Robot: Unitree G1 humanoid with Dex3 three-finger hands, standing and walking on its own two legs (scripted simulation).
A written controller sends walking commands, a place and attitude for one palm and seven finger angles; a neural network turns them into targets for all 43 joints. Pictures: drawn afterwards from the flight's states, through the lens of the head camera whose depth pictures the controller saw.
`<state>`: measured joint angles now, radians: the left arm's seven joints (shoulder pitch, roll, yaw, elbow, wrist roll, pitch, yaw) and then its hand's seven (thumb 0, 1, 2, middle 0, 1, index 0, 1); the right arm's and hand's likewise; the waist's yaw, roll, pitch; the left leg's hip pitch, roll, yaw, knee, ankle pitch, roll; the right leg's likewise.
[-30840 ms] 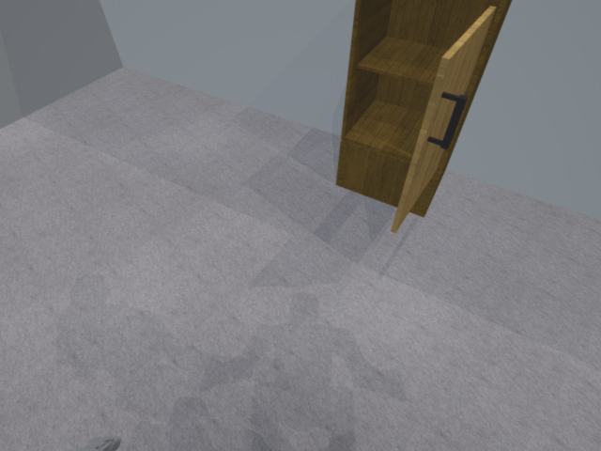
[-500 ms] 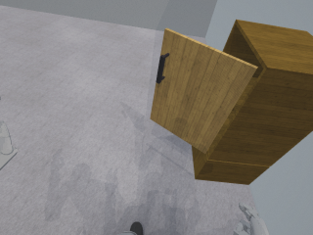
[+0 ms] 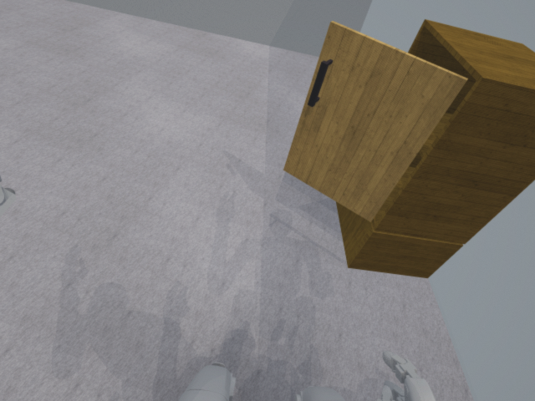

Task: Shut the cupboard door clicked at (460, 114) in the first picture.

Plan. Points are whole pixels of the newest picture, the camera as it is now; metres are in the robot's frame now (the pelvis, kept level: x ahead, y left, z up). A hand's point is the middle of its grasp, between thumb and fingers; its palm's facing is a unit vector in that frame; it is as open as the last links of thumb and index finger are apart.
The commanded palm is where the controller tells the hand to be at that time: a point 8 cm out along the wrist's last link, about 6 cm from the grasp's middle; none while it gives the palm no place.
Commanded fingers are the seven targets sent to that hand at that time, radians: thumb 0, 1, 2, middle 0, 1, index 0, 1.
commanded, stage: stop stepping back and stand still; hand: left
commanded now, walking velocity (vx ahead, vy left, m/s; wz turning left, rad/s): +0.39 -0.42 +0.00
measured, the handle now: (320, 83) +1.05 -0.07 +0.02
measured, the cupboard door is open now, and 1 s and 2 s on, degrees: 57 57 57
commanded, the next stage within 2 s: let the arm hang, fingers relaxed in 1.66 s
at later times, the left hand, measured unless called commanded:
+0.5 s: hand out of the picture +0.01 +0.41 +0.26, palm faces +0.44 -0.86 -0.28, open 7.4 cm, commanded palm -0.05 +0.43 +0.24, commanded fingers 0.00 0.90 0.90 -0.20 -0.30 -0.20 -0.30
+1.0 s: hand out of the picture -0.03 +0.48 +0.24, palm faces +0.45 -0.83 -0.34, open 7.4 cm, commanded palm -0.12 +0.52 +0.24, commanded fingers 0.00 0.90 0.90 -0.20 -0.30 -0.20 -0.30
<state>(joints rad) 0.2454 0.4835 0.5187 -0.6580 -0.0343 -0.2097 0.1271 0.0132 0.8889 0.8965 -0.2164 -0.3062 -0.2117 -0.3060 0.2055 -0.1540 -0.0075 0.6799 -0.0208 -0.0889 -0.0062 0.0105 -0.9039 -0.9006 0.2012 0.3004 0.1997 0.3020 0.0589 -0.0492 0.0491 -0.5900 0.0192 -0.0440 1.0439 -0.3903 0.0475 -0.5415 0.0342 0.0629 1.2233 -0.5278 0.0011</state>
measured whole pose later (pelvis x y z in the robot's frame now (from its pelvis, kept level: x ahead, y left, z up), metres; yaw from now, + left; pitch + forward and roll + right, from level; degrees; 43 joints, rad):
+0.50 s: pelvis -0.20 +0.14 +0.07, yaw -2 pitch -3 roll -7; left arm 0.43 0.40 0.43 -0.58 -0.04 -0.14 0.13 0.02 0.90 0.90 -0.21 -0.30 -0.20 -0.30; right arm 0.25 -0.12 0.00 0.65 -0.01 0.00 -0.01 0.01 -0.90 -0.90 0.20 0.30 0.20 0.30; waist 0.01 -0.03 0.01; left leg -0.33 0.15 0.06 0.52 -0.22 0.01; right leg -0.49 0.06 -0.09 1.13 -0.32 0.01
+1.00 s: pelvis -0.26 +0.22 +0.04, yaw -1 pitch -2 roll -1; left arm 0.40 0.44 0.46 -0.53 -0.05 -0.17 0.17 0.02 0.89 0.90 -0.21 -0.31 -0.20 -0.30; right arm 0.22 -0.15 0.00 0.65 0.00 -0.07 -0.08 0.01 -0.91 -0.90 0.20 0.30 0.20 0.30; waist -0.03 -0.07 0.03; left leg -0.42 0.09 0.12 0.76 -0.30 0.03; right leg -0.33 -0.02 0.00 1.02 -0.53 -0.01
